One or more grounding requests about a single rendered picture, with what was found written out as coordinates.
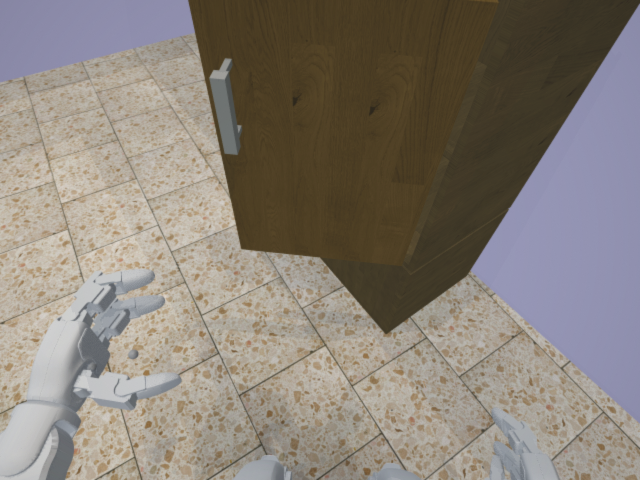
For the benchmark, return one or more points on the handle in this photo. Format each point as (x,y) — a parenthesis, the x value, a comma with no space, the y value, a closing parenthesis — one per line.
(225,110)

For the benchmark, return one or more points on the right robot hand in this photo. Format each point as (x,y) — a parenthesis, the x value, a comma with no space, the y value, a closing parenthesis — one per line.
(532,463)

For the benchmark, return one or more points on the left robot thigh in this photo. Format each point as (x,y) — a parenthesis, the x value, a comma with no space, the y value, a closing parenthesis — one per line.
(264,470)

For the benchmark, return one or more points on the left robot hand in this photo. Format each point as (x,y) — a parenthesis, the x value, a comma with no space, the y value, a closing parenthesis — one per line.
(59,373)

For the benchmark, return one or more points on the cupboard door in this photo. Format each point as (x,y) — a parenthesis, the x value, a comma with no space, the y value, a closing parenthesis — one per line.
(346,109)

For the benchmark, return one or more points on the robot left forearm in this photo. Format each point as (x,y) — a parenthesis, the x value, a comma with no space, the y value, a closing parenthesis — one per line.
(37,443)

